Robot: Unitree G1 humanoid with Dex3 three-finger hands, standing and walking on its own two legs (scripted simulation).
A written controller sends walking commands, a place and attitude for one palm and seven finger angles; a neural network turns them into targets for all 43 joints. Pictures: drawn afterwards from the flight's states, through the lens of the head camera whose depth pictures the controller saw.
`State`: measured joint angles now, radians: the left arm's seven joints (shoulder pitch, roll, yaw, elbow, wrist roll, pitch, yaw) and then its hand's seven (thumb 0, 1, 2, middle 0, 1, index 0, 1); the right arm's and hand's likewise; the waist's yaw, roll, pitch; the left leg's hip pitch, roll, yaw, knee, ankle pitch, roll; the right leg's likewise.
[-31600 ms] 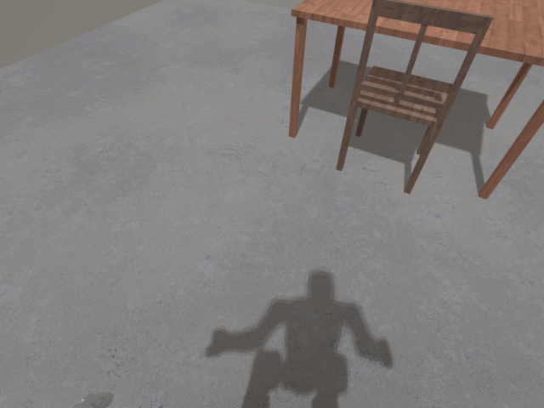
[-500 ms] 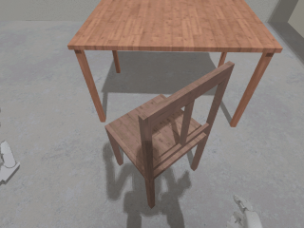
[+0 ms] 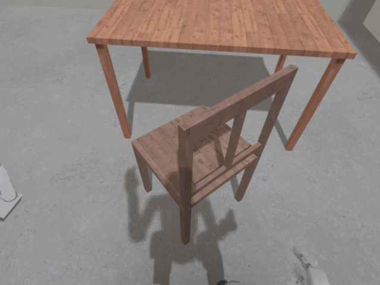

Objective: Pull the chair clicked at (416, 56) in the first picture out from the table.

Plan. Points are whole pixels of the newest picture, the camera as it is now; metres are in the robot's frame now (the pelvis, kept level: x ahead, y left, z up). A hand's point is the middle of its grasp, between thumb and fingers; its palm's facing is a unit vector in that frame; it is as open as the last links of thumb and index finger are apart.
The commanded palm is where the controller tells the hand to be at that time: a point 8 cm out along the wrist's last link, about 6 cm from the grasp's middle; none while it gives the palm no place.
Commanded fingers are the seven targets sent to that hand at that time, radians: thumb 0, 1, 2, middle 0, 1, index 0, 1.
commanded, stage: step back with the hand held close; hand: left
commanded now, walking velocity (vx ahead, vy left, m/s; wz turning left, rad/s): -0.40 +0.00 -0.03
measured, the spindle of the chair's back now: (233, 141) +0.55 -0.10 -0.09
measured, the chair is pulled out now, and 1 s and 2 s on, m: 0.43 0.43 0.43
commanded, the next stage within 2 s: stop stepping back and stand still in 0.86 s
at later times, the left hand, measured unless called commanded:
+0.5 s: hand (14, 214) +0.18 +0.26 +0.17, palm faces +0.36 -0.76 -0.55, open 7.4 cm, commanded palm +0.11 +0.30 +0.19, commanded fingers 0.00 0.90 0.90 -0.20 -0.30 -0.20 -0.30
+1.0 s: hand (12, 268) +0.12 +0.23 +0.16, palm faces +0.26 -0.81 -0.53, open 7.4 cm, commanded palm +0.04 +0.28 +0.19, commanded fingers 0.00 0.90 0.90 -0.20 -0.30 -0.20 -0.30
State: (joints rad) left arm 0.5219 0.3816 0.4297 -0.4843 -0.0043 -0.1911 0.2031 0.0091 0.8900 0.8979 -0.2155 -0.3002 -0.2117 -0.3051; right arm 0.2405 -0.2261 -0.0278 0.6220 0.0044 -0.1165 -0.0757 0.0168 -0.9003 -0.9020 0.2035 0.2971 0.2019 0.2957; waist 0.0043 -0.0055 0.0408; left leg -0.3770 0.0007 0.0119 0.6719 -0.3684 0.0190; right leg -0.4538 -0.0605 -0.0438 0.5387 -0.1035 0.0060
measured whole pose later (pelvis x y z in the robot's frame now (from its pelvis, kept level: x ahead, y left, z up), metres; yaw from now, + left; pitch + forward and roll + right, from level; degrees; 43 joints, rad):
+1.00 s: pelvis -0.11 -0.02 +0.01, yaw -3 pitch +2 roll +1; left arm 0.57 0.48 0.45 -0.52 -0.03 -0.25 0.12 0.01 0.89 0.90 -0.22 -0.30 -0.21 -0.31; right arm 0.14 -0.16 -0.04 0.61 0.00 -0.15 -0.06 0.02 -0.90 -0.90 0.20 0.30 0.20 0.30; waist -0.02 -0.09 0.07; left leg -0.30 0.00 0.09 0.48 -0.22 0.02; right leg -0.43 0.02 0.05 0.76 -0.44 0.00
